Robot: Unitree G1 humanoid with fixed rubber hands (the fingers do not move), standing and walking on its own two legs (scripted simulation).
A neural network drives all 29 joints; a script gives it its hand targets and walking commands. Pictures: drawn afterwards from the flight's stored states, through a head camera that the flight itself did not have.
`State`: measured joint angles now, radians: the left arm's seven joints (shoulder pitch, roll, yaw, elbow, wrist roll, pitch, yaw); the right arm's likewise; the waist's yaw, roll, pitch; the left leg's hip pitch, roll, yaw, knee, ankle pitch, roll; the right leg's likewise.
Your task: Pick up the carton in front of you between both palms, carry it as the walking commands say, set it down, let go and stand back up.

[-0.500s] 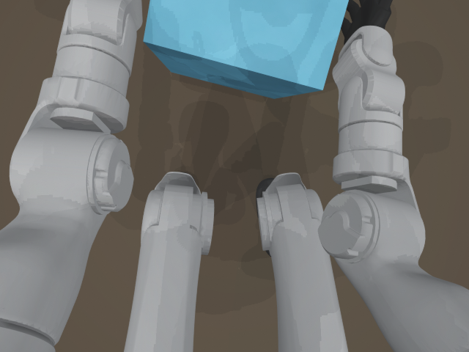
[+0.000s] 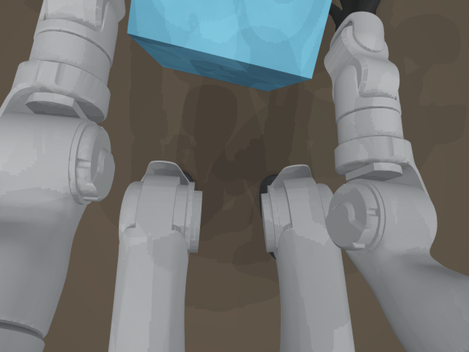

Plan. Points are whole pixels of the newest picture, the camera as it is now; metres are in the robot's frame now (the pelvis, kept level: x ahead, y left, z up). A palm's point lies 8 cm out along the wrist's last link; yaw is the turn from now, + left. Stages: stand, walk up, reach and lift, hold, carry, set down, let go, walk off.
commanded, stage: set down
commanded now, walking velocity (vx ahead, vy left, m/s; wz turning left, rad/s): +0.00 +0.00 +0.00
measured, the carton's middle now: (232, 1) +0.54 +0.03 -0.25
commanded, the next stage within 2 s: none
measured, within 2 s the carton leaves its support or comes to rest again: rests again in 0.76 s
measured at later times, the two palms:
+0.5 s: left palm out of the picture +0.56 +0.18 -0.17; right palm (359, 13) +0.52 -0.13 -0.17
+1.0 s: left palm out of the picture +0.56 +0.22 -0.20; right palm (376, 23) +0.52 -0.17 -0.20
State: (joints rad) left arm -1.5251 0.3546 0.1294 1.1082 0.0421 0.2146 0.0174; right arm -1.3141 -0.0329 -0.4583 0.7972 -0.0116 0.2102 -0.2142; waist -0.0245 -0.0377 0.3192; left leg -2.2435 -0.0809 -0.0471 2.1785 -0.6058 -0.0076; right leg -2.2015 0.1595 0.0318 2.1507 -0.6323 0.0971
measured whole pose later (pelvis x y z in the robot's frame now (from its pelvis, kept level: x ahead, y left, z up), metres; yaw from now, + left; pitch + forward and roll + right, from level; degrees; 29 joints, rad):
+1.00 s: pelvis -0.01 +0.00 -0.02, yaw -1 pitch +33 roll -4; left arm -1.59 0.56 -0.01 1.22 -0.16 0.08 0.01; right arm -1.44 -0.24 -0.27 1.04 0.17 0.08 -0.16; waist -0.04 -0.06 0.49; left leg -2.23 -0.02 -0.02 2.26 -0.61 0.03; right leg -2.18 0.09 -0.02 2.21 -0.61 0.06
